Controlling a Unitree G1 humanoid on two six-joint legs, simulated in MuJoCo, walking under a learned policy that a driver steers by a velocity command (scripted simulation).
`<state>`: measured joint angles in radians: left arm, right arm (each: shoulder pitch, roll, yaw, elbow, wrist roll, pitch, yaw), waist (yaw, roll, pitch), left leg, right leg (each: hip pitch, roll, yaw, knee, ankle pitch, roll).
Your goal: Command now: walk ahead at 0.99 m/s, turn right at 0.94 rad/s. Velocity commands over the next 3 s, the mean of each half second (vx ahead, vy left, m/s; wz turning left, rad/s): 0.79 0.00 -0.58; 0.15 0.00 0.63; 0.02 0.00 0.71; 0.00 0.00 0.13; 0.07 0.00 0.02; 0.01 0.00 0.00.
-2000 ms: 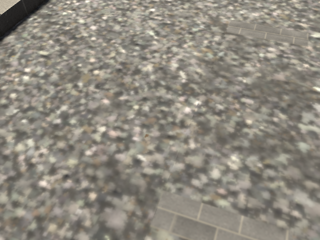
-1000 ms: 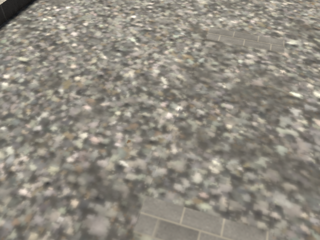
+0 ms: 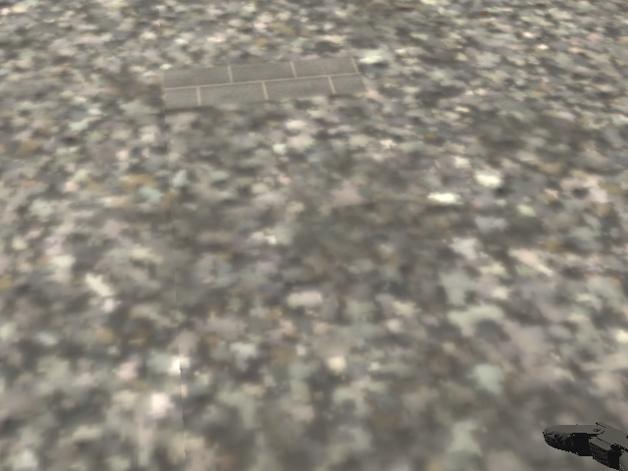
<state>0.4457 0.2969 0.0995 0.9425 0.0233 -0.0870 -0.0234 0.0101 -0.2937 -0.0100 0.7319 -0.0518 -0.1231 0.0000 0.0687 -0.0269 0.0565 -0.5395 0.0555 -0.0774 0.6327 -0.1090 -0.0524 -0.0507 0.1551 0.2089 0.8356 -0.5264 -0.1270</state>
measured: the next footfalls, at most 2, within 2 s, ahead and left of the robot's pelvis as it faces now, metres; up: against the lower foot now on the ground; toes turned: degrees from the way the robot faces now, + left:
right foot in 0.40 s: +0.53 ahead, -0.11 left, +0.00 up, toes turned -15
left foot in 0.94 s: +0.65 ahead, +0.09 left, +0.00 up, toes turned +9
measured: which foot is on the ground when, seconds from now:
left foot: down 0.00-0.40, up 0.42-0.92, down 0.94-1.00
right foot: up 0.00-0.38, down 0.40-0.94, up 0.96-1.00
